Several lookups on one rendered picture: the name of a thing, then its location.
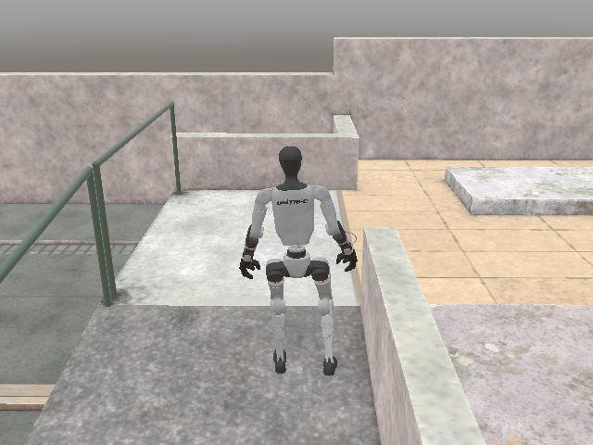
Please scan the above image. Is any robot right hand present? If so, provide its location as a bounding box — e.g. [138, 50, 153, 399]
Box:
[336, 249, 358, 272]

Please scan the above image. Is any robot thigh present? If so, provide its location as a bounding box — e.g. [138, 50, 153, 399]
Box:
[309, 257, 333, 315]
[266, 259, 286, 315]

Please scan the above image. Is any left robot thigh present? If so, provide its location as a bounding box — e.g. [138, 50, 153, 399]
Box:
[266, 259, 286, 315]

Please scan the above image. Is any right robot thigh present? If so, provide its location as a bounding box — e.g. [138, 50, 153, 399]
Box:
[309, 257, 333, 315]

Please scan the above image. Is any robot left upper arm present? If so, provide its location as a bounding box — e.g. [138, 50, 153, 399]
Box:
[249, 187, 273, 239]

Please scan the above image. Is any robot right upper arm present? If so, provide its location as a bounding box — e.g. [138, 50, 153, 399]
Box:
[311, 185, 341, 235]

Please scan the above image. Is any right robot forearm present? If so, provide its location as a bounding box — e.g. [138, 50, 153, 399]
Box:
[333, 221, 354, 255]

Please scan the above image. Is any robot left hand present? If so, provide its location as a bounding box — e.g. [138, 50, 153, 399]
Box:
[239, 259, 260, 279]

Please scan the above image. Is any left robot forearm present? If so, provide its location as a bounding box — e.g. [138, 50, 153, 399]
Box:
[242, 224, 259, 261]

